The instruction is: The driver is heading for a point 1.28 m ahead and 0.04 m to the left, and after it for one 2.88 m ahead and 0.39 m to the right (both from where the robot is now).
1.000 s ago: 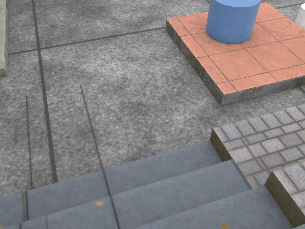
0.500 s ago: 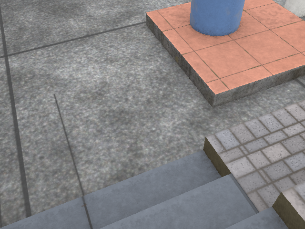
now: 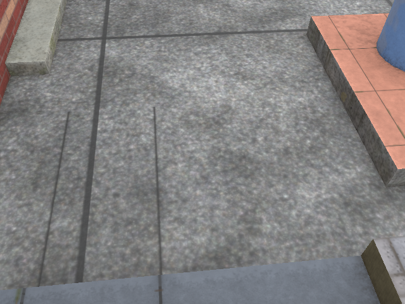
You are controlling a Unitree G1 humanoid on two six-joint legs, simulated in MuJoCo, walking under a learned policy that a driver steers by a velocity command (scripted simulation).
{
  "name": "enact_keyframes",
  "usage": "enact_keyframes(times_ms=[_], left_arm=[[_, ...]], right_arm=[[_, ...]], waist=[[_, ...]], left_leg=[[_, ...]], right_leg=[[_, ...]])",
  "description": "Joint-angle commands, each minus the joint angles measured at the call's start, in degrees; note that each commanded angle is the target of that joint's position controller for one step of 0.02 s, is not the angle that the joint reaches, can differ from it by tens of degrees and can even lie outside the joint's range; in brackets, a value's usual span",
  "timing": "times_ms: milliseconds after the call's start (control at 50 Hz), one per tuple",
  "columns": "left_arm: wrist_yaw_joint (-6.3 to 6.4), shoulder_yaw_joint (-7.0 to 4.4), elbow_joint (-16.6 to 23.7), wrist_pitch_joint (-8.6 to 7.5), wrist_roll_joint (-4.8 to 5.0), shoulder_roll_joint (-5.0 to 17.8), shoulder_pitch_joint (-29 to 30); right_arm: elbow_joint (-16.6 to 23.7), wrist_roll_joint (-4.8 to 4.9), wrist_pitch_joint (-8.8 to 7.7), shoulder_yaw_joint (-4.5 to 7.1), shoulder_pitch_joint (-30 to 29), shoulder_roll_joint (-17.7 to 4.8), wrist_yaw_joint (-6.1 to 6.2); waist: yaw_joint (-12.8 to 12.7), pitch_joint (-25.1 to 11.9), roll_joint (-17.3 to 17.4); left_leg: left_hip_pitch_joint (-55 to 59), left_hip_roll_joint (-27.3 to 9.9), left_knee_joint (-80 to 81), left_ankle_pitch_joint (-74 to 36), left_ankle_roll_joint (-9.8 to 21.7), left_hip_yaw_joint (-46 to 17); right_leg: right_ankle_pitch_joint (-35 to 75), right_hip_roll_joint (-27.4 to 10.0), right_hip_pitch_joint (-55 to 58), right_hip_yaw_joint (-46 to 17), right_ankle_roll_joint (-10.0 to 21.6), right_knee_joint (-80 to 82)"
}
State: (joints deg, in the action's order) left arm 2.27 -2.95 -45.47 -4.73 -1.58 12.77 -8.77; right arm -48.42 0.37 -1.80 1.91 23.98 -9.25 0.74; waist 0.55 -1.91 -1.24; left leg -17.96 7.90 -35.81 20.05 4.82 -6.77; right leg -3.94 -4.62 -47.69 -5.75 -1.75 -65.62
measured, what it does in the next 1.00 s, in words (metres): goes down: right foot 0.15 m lower, then left foot 0.15 m lower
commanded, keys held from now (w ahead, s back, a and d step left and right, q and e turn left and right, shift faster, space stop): w+q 0.36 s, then w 0.42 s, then w+e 0.22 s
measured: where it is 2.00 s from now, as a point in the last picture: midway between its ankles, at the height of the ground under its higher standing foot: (177, 215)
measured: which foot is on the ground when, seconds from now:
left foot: down 0.00-0.28, up 0.30-0.86, down 0.88-1.00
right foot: up 0.00-0.24, down 0.26-0.88, up 0.90-1.00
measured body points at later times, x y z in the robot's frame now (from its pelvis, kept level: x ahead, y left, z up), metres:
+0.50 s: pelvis +0.28 -0.05 -0.15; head +0.28 -0.07 +0.30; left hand +0.17 +0.16 -0.28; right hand +0.44 -0.27 -0.28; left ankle +0.32 +0.13 -0.74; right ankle +0.28 -0.15 -0.87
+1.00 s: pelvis +0.54 +0.11 -0.30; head +0.56 +0.12 +0.15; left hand +0.42 +0.33 -0.44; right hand +0.73 -0.07 -0.42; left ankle +0.54 +0.20 -1.03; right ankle +0.45 -0.09 -0.79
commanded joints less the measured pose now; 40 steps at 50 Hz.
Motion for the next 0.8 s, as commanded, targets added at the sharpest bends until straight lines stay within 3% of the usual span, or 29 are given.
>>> enact_keyframes(times_ms=[20, 60, 80, 100, 120, 160, 220, 240, 260, 280, 300, 320, 340, 360, 380, 400, 420, 440, 460, 500, 520, 540, 560, 580, 620, 640, 680, 740, 800], left_arm=[[-1.63, -1.69, 2.6, -0.92, 0.46, 4.9, -3.5], [-2.07, -1.44, 6.9, -1.55, 0.45, 5.4, 5.9], [-2.75, -0.77, 8.8, -2.13, -1.09, 4.9, 9.9], [-3.35, -0.50, 10.3, -2.43, -1.13, 3.5, 12.4], [-3.96, -0.43, 11.7, -2.54, -0.80, 2.1, 13.6], [-4.10, -0.64, 13.2, -1.32, 0.90, 1.7, 9.6], [-3.63, -1.73, 11.6, -0.98, 2.09, 4.4, 4.2], [-3.76, -2.61, 8.9, -1.11, 2.10, 5.2, -2.4], [-3.90, -3.10, 5.4, -1.36, 1.12, 5.7, -12.0], [-4.53, -3.23, 1.7, -0.91, 0.17, 6.9, -23.4], [-5.32, -3.07, 0.8, -0.46, 1.96, 9.0, -27.3], [-5.90, -3.64, 0.1, 0.47, 3.58, 11.5, -28.1], [-5.71, -4.48, -1.5, 0.89, 4.27, 13.7, -25.2], [-4.95, -2.41, 0.1, 1.31, 1.78, 7.6, -19.6], [-4.44, -1.24, 0.3, 0.91, 0.27, 6.5, -13.9], [-4.34, 0.21, -0.5, 0.07, 0.53, 3.7, -10.5], [-4.05, 1.24, -0.8, -0.87, 1.37, 0.9, -7.7], [-3.89, 1.14, -1.9, -0.98, 1.00, 1.1, -7.8], [-3.02, 0.96, -1.7, -1.36, 0.94, 2.9, -8.0], [-1.56, 0.54, -5.6, -0.57, 0.22, 4.2, -14.1], [-1.12, 0.27, -6.8, -0.53, 0.30, 5.3, -15.3], [-1.24, 0.01, -6.9, -0.66, 0.86, 6.4, -16.5], [-1.45, -0.10, -7.4, -0.54, 1.73, 6.5, -17.1], [-1.07, -0.04, -8.8, -0.67, 3.00, 4.9, -22.2], [-0.78, 0.38, -10.2, -0.65, 2.47, 4.5, -26.8], [-0.17, 0.96, -9.8, -0.37, 2.58, 3.2, -26.3], [0.49, 1.00, -9.0, 0.35, 2.04, 3.9, -26.0], [0.34, 0.79, -8.3, 2.30, 2.84, 5.0, -25.6], [0.84, 0.11, -8.3, 3.51, 3.48, 5.8, -26.0]], right_arm=[[3.5, 0.81, -1.70, 2.75, 0.0, -9.6, 2.09], [3.4, 2.29, -2.22, 2.66, 4.0, -8.4, 2.13], [3.8, 2.62, -1.73, 2.62, 4.1, -7.9, 3.06], [4.0, 2.21, -1.03, 2.57, 2.9, -8.3, 3.32], [3.4, 1.52, -0.38, 2.63, 3.4, -8.6, 3.46], [3.5, 1.45, 1.24, 2.45, 3.0, -8.2, 3.82], [4.5, 1.94, 2.17, 2.40, 3.3, -8.0, 4.52], [4.1, 1.79, 2.23, 1.76, 2.4, -6.8, 4.71], [2.7, 1.50, 2.08, 1.25, 3.0, -5.3, 3.43], [1.2, 1.27, 1.58, 0.66, 8.4, -1.9, 1.05], [1.0, 3.49, 0.52, 0.80, 16.8, -3.3, -0.17], [2.2, 4.28, -0.33, 0.90, 17.9, -5.8, -0.26], [6.6, 5.03, -0.19, 0.89, 8.8, -7.9, 0.54], [8.3, 4.28, 1.25, 1.87, -3.0, -11.2, 1.87], [10.6, 3.48, 2.34, 1.84, -8.4, -11.0, 3.00], [9.9, 1.94, 3.20, 1.62, -6.5, -9.1, 3.58], [8.3, 1.54, 2.76, 2.48, -3.2, -9.6, 3.22], [6.7, 1.39, 2.13, 2.83, -0.4, -8.6, 2.89], [8.3, 0.52, 1.14, 3.26, -3.1, -9.5, 2.39], [8.5, -0.93, 0.34, 1.90, -5.6, -3.5, 0.44], [7.8, -0.73, 0.09, 1.83, -3.9, -3.3, -0.42], [7.9, -0.20, 0.20, 1.97, -4.5, -4.5, -0.83], [8.7, -0.24, 0.44, 2.03, -7.6, -4.8, -1.00], [10.3, 0.33, -0.28, 2.59, -13.0, -6.8, -1.35], [12.6, -0.28, -1.31, 2.16, -20.5, -6.2, -2.40], [13.3, -0.95, -1.90, 1.96, -22.2, -6.0, -3.23], [13.9, -1.42, -2.49, 1.41, -25.6, -4.3, -4.86], [15.6, 1.06, -1.95, 1.02, -28.8, -3.6, -5.96], [15.3, 1.09, -2.89, 0.73, -29.1, -4.3, -6.07]], waist=[[-2.1, -3.5, 5.7], [1.2, 0.2, 4.3], [1.8, 2.4, 0.3], [2.9, 3.6, 0.1], [4.1, 3.2, 2.8], [2.8, 2.2, 8.7], [2.3, 3.3, 7.9], [-0.7, 3.0, 7.2], [-4.4, -0.2, 3.5], [-6.2, -8.2, -7.4], [-4.9, -13.0, -17.8], [-4.3, -14.3, -21.6], [-3.9, -10.2, -18.0], [-4.8, -1.1, -1.2], [-3.6, 5.9, -0.9], [-0.4, 8.9, -0.1], [3.5, 10.6, -0.2], [4.4, 9.2, -3.7], [3.9, 10.0, -2.7], [2.7, 3.3, -5.8], [3.0, 1.1, -5.9], [2.9, 0.4, -3.2], [1.5, 1.5, -2.9], [-0.9, 3.0, -1.9], [-4.4, 5.2, -3.1], [-4.2, 6.0, -2.4], [-6.5, 7.4, -1.4], [-9.0, 10.0, -3.1], [-10.0, 10.0, -3.2]], left_leg=[[-2.3, -10.7, 4.8, -27.1, 10.4, -13.5], [10.6, -12.4, 1.0, -19.2, 11.4, -21.9], [4.0, -8.6, -0.9, -9.3, 9.0, -17.2], [-6.5, -5.8, -1.9, -4.5, 7.3, -14.4], [-11.2, -5.1, -2.5, -1.8, 7.2, -15.0], [-11.5, -4.4, -7.0, -1.7, 7.6, -17.3], [3.0, -5.2, -18.3, -6.2, 6.8, -21.8], [1.5, -3.4, -26.8, -5.6, 5.6, -20.7], [-5.7, -0.7, -39.7, 1.6, 3.6, -15.5], [-25.1, 3.3, -59.2, 26.1, 1.4, -11.4], [-39.4, 4.9, -81.2, 34.3, -1.4, -11.3], [-46.2, 1.6, -88.4, 29.7, -3.2, -10.2], [-52.7, -3.0, -82.5, 19.4, -4.4, -3.7], [-51.3, -5.8, -80.5, 10.8, -3.5, -1.1], [-46.8, -7.3, -78.5, 6.2, -3.2, -1.8], [-42.0, -8.4, -76.0, 6.0, -2.2, -3.7], [-38.4, -9.9, -61.1, -5.8, -0.7, -9.0], [-35.4, -9.4, -56.1, -9.8, -0.5, -7.3], [-30.4, -9.3, -40.0, -18.1, -1.6, -7.6], [-26.1, -10.4, -30.5, -26.1, -3.3, -3.0], [-28.4, -12.0, -31.2, -28.8, -3.3, -4.2], [-29.2, -11.4, -29.6, -30.5, -3.0, -2.6], [-31.2, -11.8, -27.4, -29.9, -2.5, -1.7], [-38.2, -12.7, -19.1, -35.9, -1.6, -5.5], [-42.6, -13.1, -12.7, -38.7, -0.9, -3.2], [-39.6, -13.9, -6.1, -44.4, -0.9, -2.7], [-24.3, -10.9, 0.1, -52.4, -1.7, 2.8], [-19.5, -9.3, 6.7, -44.4, -3.2, 4.7], [-16.8, -11.2, 15.4, -40.5, -3.3, 2.8]], right_leg=[[24.8, 1.5, 8.8, -2.3, 0.5, 10.3], [19.1, 1.4, -6.3, -5.3, 2.3, 18.2], [27.8, 2.4, 0.5, -3.5, 3.1, 31.2], [34.4, 4.8, 12.9, 0.0, 3.0, 37.5], [37.6, 6.5, 20.0, 1.5, 2.2, 37.1], [31.5, 6.3, 25.7, -0.8, 1.6, 36.2], [22.2, 1.0, 24.2, -5.8, 3.1, 48.1], [26.0, -0.9, 31.6, -4.6, 3.6, 52.4], [29.7, -1.9, 45.0, -2.4, 3.7, 49.0], [38.9, -6.6, 69.6, -4.9, 5.9, 29.8], [37.3, -14.7, 78.8, -15.2, 11.8, 23.2], [27.8, -20.0, 78.0, -23.7, 16.4, 28.6], [-8.1, -23.5, 71.0, -32.9, 21.1, 40.0], [-24.3, -21.3, 55.8, -30.1, 20.1, 47.4], [-23.1, -20.7, 41.4, -30.7, 20.2, 49.5], [-20.8, -17.7, 30.6, -26.6, 18.7, 49.5], [-20.4, -11.3, 24.7, -19.0, 13.7, 47.9], [-13.8, -7.9, 22.1, -13.5, 11.5, 47.2], [-4.0, -5.0, 18.4, -6.5, 10.5, 49.0], [9.5, -5.6, 24.4, -5.1, 13.3, 46.7], [14.8, -7.9, 29.7, -7.1, 14.3, 43.7], [14.8, -7.9, 32.3, -6.5, 14.4, 43.1], [15.1, -7.9, 34.5, -6.9, 14.2, 42.3], [5.4, -7.0, 42.2, -7.6, 12.9, 39.5], [-0.6, -8.2, 47.1, -10.1, 12.0, 37.4], [-2.6, -7.1, 45.6, -8.0, 11.4, 35.7], [-8.3, -4.3, 32.9, -4.0, 10.5, 34.8], [-8.6, -3.5, 32.9, -4.0, 11.3, 29.5], [-4.4, -4.1, 39.5, -6.5, 11.5, 21.9]])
